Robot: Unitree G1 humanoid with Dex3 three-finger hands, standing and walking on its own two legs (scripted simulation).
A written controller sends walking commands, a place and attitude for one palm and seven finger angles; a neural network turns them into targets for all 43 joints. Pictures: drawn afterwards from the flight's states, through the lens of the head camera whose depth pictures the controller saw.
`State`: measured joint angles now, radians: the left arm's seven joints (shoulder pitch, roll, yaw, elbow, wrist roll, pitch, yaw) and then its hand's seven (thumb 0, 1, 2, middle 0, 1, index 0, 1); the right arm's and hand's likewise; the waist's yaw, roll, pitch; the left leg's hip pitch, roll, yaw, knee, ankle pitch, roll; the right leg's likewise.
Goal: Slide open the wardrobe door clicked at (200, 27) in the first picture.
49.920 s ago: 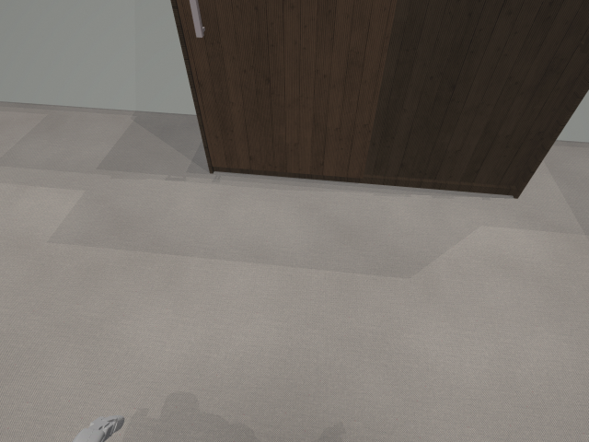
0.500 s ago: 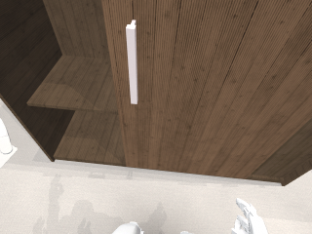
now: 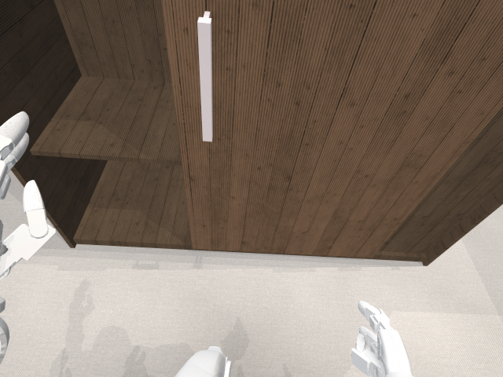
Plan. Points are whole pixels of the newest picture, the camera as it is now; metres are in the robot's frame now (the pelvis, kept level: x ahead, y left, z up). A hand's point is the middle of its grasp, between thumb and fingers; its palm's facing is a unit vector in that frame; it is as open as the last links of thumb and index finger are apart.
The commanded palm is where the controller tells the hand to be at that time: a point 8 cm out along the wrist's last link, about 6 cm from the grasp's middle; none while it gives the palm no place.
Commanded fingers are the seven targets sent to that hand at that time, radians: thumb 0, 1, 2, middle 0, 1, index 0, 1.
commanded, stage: stop stepping back and stand still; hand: left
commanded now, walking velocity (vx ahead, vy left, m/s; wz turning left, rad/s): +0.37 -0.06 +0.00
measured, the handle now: (207, 83) +0.64 +0.21 +0.10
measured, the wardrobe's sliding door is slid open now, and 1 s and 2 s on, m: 0.50 0.50 0.50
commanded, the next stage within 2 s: let the arm hang, fingers relaxed in 0.84 s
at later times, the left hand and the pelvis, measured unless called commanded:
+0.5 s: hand out of the picture +0.15 +0.32 +0.18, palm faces +0.51 -0.70 -0.50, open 7.4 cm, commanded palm +0.10 +0.32 +0.19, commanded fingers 0.00 0.90 0.90 -0.20 -0.30 -0.20 -0.30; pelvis -0.04 +0.02 +0.01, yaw +0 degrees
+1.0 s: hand (7, 280) +0.17 +0.33 +0.11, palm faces +0.32 -0.78 -0.54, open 7.4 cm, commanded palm none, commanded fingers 0.00 0.90 0.90 -0.20 -0.30 -0.20 -0.30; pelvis -0.04 +0.05 +0.01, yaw +2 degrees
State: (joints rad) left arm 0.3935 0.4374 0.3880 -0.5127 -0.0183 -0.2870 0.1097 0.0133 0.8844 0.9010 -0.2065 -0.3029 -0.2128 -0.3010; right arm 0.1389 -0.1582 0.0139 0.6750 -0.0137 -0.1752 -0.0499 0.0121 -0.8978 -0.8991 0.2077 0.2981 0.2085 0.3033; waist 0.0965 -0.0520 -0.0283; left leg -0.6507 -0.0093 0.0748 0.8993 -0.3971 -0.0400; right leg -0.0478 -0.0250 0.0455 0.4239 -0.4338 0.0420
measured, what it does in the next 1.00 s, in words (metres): steps on the spot: left foot, then right foot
